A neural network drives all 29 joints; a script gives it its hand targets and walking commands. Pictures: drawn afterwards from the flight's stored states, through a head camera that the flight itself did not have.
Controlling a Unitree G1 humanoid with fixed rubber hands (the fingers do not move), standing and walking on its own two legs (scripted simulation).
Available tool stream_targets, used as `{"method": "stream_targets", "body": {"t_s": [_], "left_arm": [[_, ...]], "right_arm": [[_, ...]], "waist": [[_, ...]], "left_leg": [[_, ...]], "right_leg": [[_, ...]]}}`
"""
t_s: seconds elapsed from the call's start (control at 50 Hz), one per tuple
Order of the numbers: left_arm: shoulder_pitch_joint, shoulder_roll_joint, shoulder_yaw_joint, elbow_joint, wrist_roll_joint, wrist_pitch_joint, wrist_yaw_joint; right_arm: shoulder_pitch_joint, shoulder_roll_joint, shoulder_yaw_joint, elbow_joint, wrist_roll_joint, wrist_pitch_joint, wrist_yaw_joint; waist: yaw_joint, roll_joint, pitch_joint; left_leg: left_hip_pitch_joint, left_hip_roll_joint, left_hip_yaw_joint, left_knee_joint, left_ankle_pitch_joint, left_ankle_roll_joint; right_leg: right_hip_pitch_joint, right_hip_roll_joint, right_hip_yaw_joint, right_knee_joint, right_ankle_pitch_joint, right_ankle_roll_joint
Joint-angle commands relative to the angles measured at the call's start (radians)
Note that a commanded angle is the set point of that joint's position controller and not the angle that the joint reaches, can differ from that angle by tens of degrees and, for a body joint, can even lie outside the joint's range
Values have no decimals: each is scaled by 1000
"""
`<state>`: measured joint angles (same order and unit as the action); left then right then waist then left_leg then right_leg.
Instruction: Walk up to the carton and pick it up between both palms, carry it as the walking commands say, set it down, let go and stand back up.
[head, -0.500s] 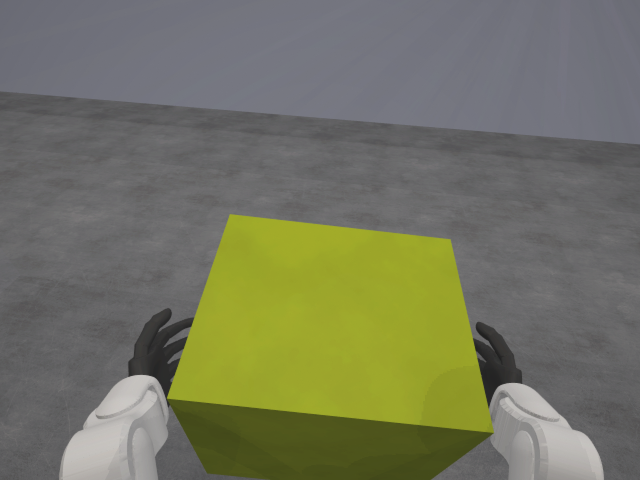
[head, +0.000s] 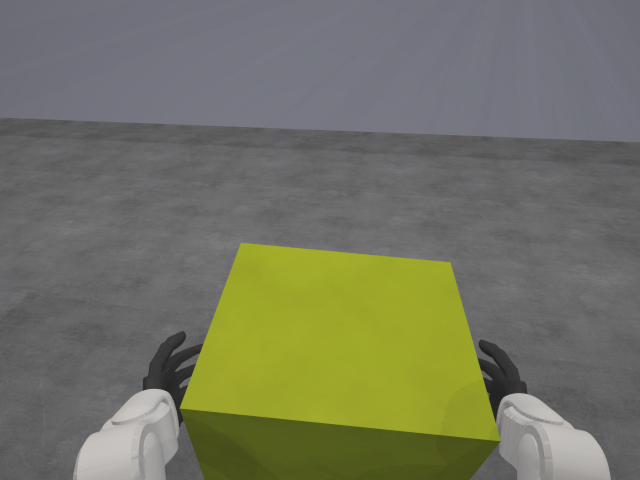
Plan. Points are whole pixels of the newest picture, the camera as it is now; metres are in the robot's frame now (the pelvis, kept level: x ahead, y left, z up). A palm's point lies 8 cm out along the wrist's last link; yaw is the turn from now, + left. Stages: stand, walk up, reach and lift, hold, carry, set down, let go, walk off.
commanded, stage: carry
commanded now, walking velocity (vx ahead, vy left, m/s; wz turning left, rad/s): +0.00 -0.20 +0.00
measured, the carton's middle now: (332, 385) +0.28 -0.01 +0.00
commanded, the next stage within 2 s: none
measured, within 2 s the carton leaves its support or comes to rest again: neither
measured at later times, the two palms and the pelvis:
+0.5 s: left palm (242, 437) +0.17 +0.08 +0.10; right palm (618, 393) +0.19 -0.29 +0.11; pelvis -0.05 -0.14 +0.02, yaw +1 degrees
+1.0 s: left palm (509, 461) +0.14 -0.17 +0.09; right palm out of the picture +0.16 -0.54 +0.09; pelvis -0.08 -0.38 -0.02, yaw +4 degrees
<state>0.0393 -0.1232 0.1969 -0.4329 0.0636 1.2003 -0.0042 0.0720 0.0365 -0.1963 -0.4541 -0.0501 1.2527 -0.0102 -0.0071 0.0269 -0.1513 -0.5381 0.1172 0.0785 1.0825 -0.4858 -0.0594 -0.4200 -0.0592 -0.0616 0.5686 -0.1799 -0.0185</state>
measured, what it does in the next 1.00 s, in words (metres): steps to the right: left foot, then right foot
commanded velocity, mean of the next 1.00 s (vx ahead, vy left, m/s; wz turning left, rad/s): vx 0.00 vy -0.20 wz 0.00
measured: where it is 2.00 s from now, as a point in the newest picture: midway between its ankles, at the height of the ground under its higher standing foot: outside the picture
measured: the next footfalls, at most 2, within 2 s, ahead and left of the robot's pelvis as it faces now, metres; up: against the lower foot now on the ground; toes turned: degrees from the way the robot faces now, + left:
left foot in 0.20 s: -0.04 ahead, +0.02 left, +0.00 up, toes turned +12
right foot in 0.62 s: +0.05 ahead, -0.32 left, +0.00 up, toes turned -7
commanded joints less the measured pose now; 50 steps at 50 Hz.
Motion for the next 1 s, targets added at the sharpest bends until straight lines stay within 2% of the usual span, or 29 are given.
{"method": "stream_targets", "body": {"t_s": [0.0,0.1,0.12,0.14,0.16,0.18,0.2,0.22,0.26,0.32,0.4,0.5,0.54,0.56,0.58,0.6,0.64,0.68,0.72,0.76,0.8,0.82,0.84,0.86,0.88,0.9,0.92,0.94,0.98], "left_arm": [[-457,-766,-750,-190,-319,-20,-100],[-453,-714,-767,-212,-332,-36,-91],[-371,-683,-760,-178,-315,-22,-84],[-396,-646,-772,-170,-303,-12,-70],[-424,-633,-780,-197,-297,-3,-66],[-460,-626,-794,-222,-291,-1,-67],[-525,-630,-830,-280,-315,-8,-59],[-561,-658,-871,-280,-336,-9,-66],[-617,-712,-907,-291,-336,-21,-63],[-596,-731,-927,-279,-362,-25,-60],[-489,-715,-894,-186,-392,-16,-87],[-472,-648,-863,-208,-356,-4,-86],[-426,-660,-841,-201,-348,0,-90],[-442,-651,-829,-204,-337,-4,-90],[-424,-647,-816,-205,-341,-6,-97],[-395,-642,-784,-197,-329,-9,-102],[-332,-676,-737,-155,-310,-8,-111],[-332,-718,-727,-182,-321,-30,-109],[-320,-713,-714,-160,-307,-48,-108],[-358,-740,-710,-198,-312,-74,-113],[-392,-716,-728,-214,-313,-79,-116],[-426,-727,-730,-224,-310,-88,-125],[-484,-750,-754,-243,-310,-90,-128],[-520,-742,-768,-222,-342,-91,-126],[-466,-695,-800,-203,-352,-85,-121],[-546,-644,-817,-273,-368,-85,-112],[-501,-670,-803,-245,-359,-70,-108],[-533,-624,-770,-277,-352,-59,-110],[-349,-597,-719,-174,-294,-45,-92]], "right_arm": [[-697,858,904,-284,372,-78,97],[-572,797,852,-247,338,-85,80],[-497,755,831,-229,325,-75,79],[-477,721,795,-181,310,-70,85],[-461,700,766,-143,297,-68,94],[-415,679,747,-140,293,-69,104],[-348,697,726,-104,281,-66,108],[-367,700,723,-138,273,-77,109],[-449,757,728,-142,291,-90,128],[-431,726,711,-201,268,-100,125],[-407,650,690,-272,222,-120,85],[-403,654,722,-204,237,-94,82],[-422,681,759,-227,251,-81,83],[-436,688,775,-226,262,-80,84],[-457,705,801,-269,270,-85,82],[-524,725,859,-273,306,-80,88],[-608,747,901,-334,344,-84,85],[-623,824,944,-337,386,-87,91],[-610,844,954,-271,392,-88,102],[-627,867,958,-295,400,-103,103],[-549,842,928,-245,361,-105,99],[-557,854,938,-275,362,-121,94],[-490,852,912,-265,348,-126,91],[-484,846,858,-212,321,-127,75],[-433,796,781,-156,281,-120,76],[-416,769,759,-105,253,-107,83],[-478,756,781,-185,288,-109,92],[-511,786,845,-209,293,-117,92],[-404,695,851,-219,264,-91,80]], "waist": [[20,-311,-127],[12,-271,-227],[3,-175,-269],[-9,47,-251],[1,442,-203],[13,359,-102],[16,262,-82],[6,213,-95],[35,235,-128],[22,226,-122],[5,194,-156],[0,299,-137],[18,193,-172],[15,68,-210],[15,-208,-241],[23,-358,-221],[16,-216,-149],[20,-260,-226],[23,-278,-231],[9,-236,-215],[-8,-224,-209],[-36,-342,-200],[-93,-275,-191],[-98,251,-174],[-26,495,-231],[9,233,-106],[28,124,-56],[32,59,-12],[30,166,-27]], "left_leg": [[63,-40,74,-116,39,41],[268,-102,119,-565,-8,80],[378,-80,94,-760,73,85],[550,64,-90,-839,26,107],[567,368,-448,-836,235,150],[463,464,-455,-831,365,199],[494,404,-335,-779,532,159],[493,376,-260,-743,587,182],[573,245,-56,-696,776,102],[588,183,8,-659,875,65],[520,190,-11,-646,927,103],[388,223,40,-632,674,94],[344,196,63,-526,541,49],[253,146,95,-423,405,-13],[5,25,137,-243,-57,-53],[-66,-1,59,-41,-284,-23],[-102,46,17,123,-141,-35],[-108,13,31,169,-15,-9],[-34,7,0,194,49,5],[-14,-16,28,140,75,15],[146,-54,127,-16,69,30],[394,-74,247,-212,-25,33],[649,3,299,-497,-120,126],[378,190,92,-861,81,247],[133,389,-267,-720,366,254],[59,366,-251,-659,320,209],[153,335,-203,-657,271,168],[210,316,-148,-671,333,143],[376,220,67,-506,432,81]], "right_leg": [[77,-113,42,-281,-253,-81],[171,-105,129,-323,-200,-62],[146,-88,109,-284,-167,-38],[-68,-57,96,-164,-184,1],[-282,14,19,116,-229,29],[-365,12,71,309,-270,24],[-367,25,138,379,-245,3],[-365,8,153,415,-207,-4],[-375,16,111,452,-110,-6],[-369,71,35,463,-131,22],[-240,56,-7,383,-121,60],[-32,14,-61,73,16,48],[101,50,-72,-83,13,20],[237,-9,-6,-159,148,-2],[381,-254,275,-172,390,-76],[342,-312,349,-197,304,-153],[309,-230,174,-172,258,-123],[386,-176,134,-166,337,-93],[254,-160,117,-256,41,-89],[256,-119,66,-320,-121,-11],[162,-59,-61,-433,-117,177],[-7,37,-201,-514,-5,431],[-228,145,-353,-242,184,722],[-40,198,-243,743,-69,671],[-24,-9,250,1205,-489,302],[-63,-43,368,1083,-508,110],[-172,-26,334,918,-417,0],[-165,-29,229,712,-368,-12],[-157,-17,46,55,-413,-6]]}}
